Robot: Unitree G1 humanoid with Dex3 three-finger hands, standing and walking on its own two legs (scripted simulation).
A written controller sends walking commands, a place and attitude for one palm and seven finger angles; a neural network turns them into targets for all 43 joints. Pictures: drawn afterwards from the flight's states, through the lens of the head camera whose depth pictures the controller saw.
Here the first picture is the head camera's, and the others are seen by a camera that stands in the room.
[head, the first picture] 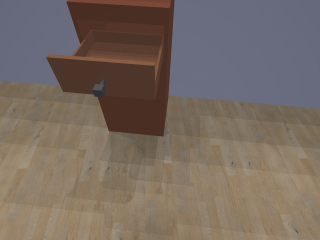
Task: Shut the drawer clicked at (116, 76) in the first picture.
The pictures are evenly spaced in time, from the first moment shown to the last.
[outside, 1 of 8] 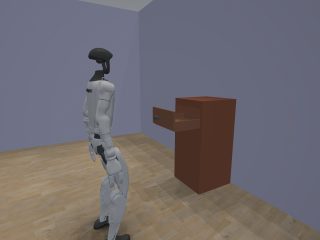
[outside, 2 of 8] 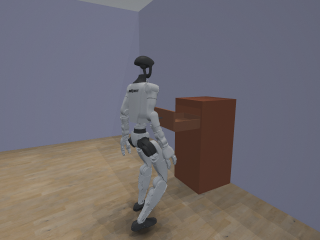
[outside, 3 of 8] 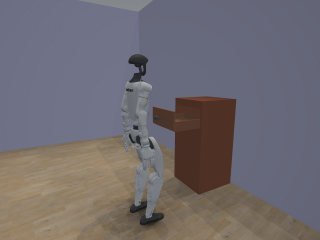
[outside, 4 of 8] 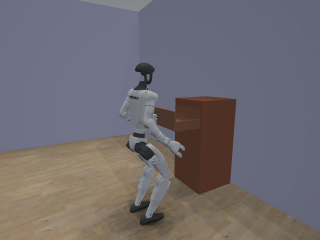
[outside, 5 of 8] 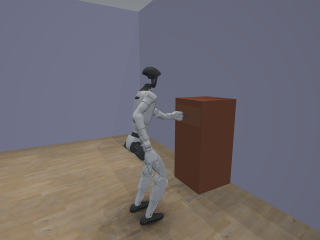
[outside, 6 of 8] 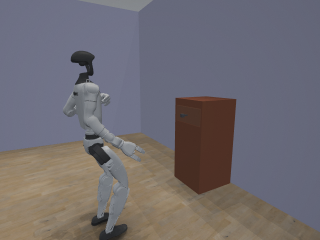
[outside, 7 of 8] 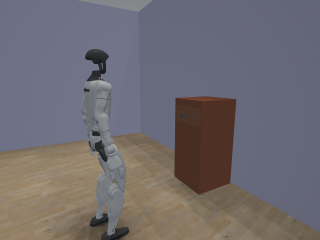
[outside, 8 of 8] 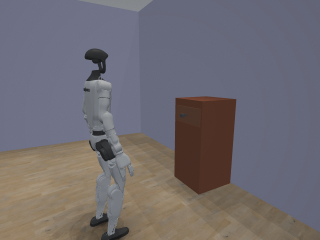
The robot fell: no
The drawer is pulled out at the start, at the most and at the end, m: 0.30 0.30 0.00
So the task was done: yes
